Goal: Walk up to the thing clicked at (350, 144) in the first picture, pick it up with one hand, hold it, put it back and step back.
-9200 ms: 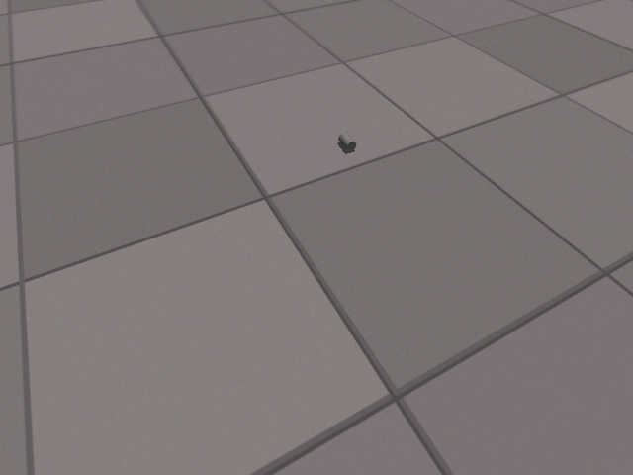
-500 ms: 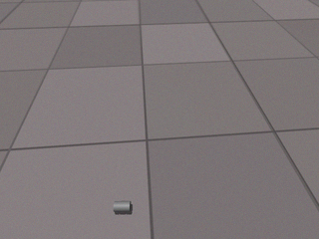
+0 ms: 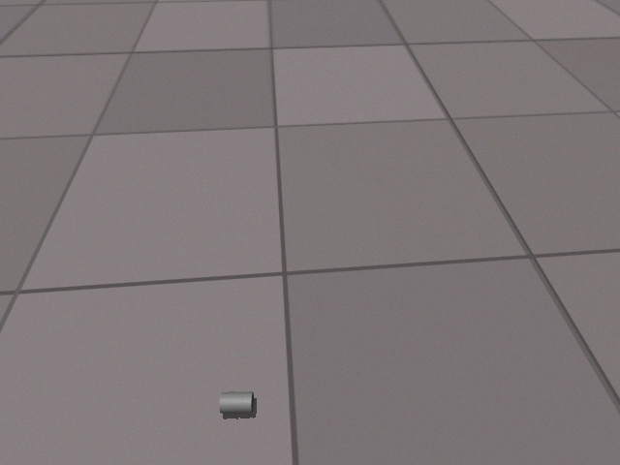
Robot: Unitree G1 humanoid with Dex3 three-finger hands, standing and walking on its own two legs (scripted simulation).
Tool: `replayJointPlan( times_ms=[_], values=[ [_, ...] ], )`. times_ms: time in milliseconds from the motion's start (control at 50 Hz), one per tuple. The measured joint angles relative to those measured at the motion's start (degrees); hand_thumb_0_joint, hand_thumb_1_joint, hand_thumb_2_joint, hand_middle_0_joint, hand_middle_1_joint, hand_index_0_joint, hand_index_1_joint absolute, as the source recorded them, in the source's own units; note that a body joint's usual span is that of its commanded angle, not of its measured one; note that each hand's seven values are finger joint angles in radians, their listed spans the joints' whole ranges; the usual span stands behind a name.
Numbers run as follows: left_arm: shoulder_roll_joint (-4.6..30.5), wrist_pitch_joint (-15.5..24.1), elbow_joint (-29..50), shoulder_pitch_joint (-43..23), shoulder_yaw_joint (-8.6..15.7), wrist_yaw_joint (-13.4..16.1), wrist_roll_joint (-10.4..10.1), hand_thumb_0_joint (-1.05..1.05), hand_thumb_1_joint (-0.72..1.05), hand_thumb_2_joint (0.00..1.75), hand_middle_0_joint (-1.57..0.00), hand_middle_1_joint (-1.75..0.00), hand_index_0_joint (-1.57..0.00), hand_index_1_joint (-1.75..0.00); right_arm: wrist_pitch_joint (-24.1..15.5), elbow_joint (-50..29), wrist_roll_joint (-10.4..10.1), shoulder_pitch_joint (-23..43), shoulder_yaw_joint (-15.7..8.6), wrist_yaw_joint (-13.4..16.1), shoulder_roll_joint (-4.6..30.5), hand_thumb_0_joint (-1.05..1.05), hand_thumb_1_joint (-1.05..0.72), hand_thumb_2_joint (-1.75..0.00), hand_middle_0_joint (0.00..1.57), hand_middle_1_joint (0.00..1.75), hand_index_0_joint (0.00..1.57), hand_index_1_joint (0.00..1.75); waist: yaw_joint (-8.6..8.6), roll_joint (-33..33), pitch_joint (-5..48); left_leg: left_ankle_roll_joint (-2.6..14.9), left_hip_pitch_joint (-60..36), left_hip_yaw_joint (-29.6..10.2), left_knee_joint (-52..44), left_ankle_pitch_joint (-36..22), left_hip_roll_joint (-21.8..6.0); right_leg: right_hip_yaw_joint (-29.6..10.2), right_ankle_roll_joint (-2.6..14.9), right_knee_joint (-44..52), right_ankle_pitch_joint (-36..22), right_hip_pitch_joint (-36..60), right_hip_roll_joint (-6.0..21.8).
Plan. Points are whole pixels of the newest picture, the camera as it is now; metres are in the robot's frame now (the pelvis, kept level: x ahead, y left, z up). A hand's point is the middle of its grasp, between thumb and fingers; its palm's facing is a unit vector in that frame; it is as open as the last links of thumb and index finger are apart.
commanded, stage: stand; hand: left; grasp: from above
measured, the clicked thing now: (237, 402) +0.42 +0.23 -0.75
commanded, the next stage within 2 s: rise first in 0.76 s
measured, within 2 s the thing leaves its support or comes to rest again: neither
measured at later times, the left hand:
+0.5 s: hand out of the picture +0.07 +0.26 -0.16, palm faces -0.03 -0.94 -0.35, open 7.4 cm
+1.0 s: hand out of the picture +0.11 +0.25 -0.16, palm faces +0.05 -0.94 -0.33, open 7.8 cm
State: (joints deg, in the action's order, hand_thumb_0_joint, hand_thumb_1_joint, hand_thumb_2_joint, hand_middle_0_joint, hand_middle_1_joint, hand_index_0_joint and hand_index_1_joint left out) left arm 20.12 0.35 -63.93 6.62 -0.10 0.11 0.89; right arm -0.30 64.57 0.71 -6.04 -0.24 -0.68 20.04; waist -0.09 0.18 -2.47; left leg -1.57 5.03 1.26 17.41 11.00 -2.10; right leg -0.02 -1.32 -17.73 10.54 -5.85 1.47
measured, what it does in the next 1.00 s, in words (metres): stands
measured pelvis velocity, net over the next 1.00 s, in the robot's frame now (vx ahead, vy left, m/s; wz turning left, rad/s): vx -0.01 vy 0.00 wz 0.02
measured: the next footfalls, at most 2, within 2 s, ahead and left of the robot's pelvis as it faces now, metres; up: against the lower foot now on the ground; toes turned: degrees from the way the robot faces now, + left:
none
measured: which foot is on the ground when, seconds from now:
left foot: down 0.00-1.00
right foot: down 0.00-1.00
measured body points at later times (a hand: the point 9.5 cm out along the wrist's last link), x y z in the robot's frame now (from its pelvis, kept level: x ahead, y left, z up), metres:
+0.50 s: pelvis +0.00 +0.00 +0.00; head +0.01 +0.00 +0.45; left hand +0.07 +0.30 -0.13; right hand +0.07 -0.30 -0.13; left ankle -0.02 +0.14 -0.75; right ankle -0.01 -0.13 -0.75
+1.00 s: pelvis -0.01 +0.00 -0.01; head +0.04 +0.00 +0.44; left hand +0.11 +0.30 -0.14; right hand +0.08 -0.28 -0.14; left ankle -0.02 +0.14 -0.75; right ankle -0.01 -0.13 -0.75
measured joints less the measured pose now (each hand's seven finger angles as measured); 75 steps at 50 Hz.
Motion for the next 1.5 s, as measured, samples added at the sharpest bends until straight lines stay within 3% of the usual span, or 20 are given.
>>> replayJointPlan(
  times_ms=[880, 920, 1000, 1120, 1200, 1320, 1500],
  values=[
    [0.03, -0.1, -0.15, 0.68, 0.06, -0.14, 0.0, 0.01, 0.9, 0.9, -0.2, -0.3, -0.2, -0.31, -0.1, 0.13, 0.02, -0.86, -0.07, -0.02, 0.03, 0.01, -0.91, -0.9, 0.2, 0.3, 0.21, 0.3, -0.1, 0.11, -0.2, 0.13, 0.12, -0.1, -0.04, -0.17, 0.21, 0.09, -0.12, -0.04, -0.08, -0.1, 0.22],
    [-0.57, 0.2, 2.66, 0.61, 1.0, 0.48, -1.09, 0.01, 0.88, 0.9, -0.21, -0.32, -0.2, -0.33, -0.5, -4.76, -1.78, -2.86, 0.23, 1.05, -0.1, 0.01, -0.92, -0.9, 0.2, 0.3, 0.21, 0.3, 0.16, -0.02, 0.26, 0.26, 3.15, -0.59, 2.44, 0.67, 0.33, 0.5, -0.11, -2.23, 0.76, -2.79, 0.37],
    [-1.5, 0.82, 2.17, -6.3, 4.32, 0.18, -0.11, 0.01, 0.77, 0.91, -0.21, -0.43, -0.2, -0.44, -1.93, -12.05, -3.07, -4.34, 0.09, 2.23, -1.95, 0.01, -0.93, -0.9, 0.2, 0.3, 0.2, 0.3, 0.3, 0.09, -0.57, 0.24, 10.26, -1.34, 8.61, 2.52, 0.32, 1.0, 0.02, -7.86, 2.58, -9.39, 0.41],
    [-0.32, -0.59, 4.92, -10.07, 8.65, -2.23, 6.03, 0.01, 0.44, 0.9, -0.19, -0.69, -0.19, -0.68, -2.2, -18.3, -1.94, -6.01, -1.39, 1.73, -5.71, 0.01, -0.92, -0.9, 0.2, 0.3, 0.21, 0.3, 1.3, 0.91, 1.99, 0.16, 19.86, -1.05, 17.45, 6.12, -0.05, 0.36, 0.13, -16.55, 5.89, -19.19, 0.11],
    [-1.02, -4.28, 9.27, -8.03, 8.22, -1.59, 8.13, 0.01, 0.16, 0.9, -0.17, -0.82, -0.17, -0.81, -1.67, -21.41, -2.16, -7.96, -1.61, 1.26, -6.21, 0.01, -0.92, -0.9, 0.2, 0.3, 0.21, 0.3, 1.52, 0.15, 3.78, 0.35, 22.92, -1.06, 21.23, 8.18, 0.0, 0.25, -0.12, -19.8, 7.63, -22.0, 0.2],
    [-2.12, -8.63, 15.34, -3.98, 7.83, -0.74, 9.66, 0.0, -0.22, 0.92, -0.15, -0.93, -0.15, -0.93, -2.92, -25.64, -2.08, -8.19, -1.81, 0.65, -6.08, 0.01, -0.92, -0.9, 0.2, 0.3, 0.21, 0.3, 1.51, -0.46, 5.5, 0.7, 29.74, -1.19, 28.6, 11.64, 0.07, 0.1, -0.5, -26.68, 10.82, -28.59, 0.33],
    [-2.68, -9.49, 29.03, 2.64, 8.07, 0.06, 13.12, 0.0, -0.49, 0.97, -0.12, -1.01, -0.11, -1.02, -5.72, -29.22, -1.23, -5.82, -2.38, 1.37, -6.27, 0.01, -0.91, -0.9, 0.2, 0.3, 0.21, 0.3, 0.68, 0.1, 7.45, 0.7, 40.87, -2.1, 41.34, 17.45, 0.0, 0.48, -0.67, -38.98, 16.56, -39.3, 0.33]
  ],
)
